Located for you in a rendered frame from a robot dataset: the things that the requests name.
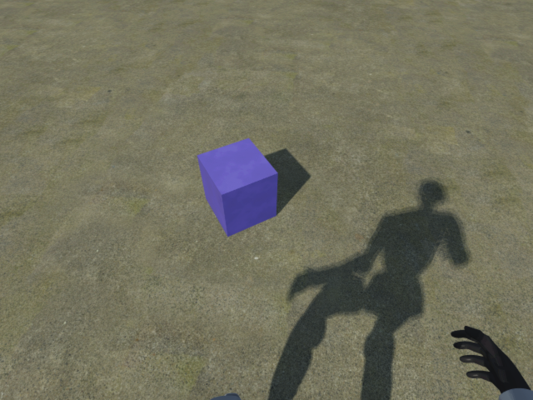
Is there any carton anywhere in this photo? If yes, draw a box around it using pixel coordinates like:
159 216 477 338
197 138 278 237

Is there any right robot hand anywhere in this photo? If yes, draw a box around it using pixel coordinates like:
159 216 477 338
451 326 531 393

